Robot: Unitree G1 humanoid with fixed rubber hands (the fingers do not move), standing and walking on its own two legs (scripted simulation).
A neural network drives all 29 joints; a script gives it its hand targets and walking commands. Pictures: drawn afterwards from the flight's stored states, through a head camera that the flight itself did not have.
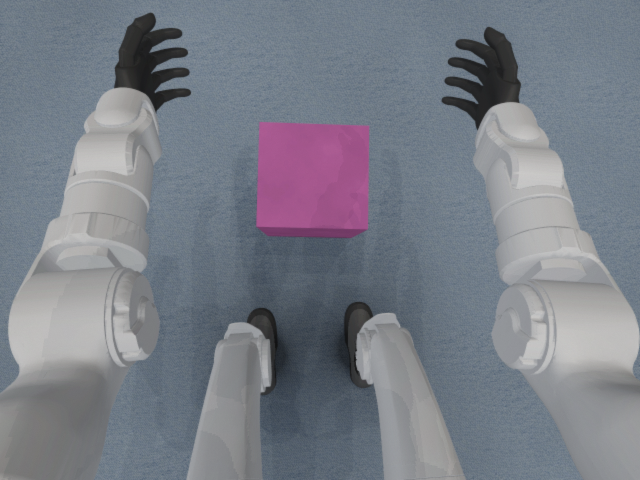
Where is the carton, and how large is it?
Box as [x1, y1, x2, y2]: [256, 122, 368, 237]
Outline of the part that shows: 259,122 256,226 267,235 351,237 367,229 368,126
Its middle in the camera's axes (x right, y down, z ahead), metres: -0.01 -0.11 +0.85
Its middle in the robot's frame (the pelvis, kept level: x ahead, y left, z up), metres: +0.51 -0.02 -0.51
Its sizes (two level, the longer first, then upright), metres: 0.210 0.200 0.250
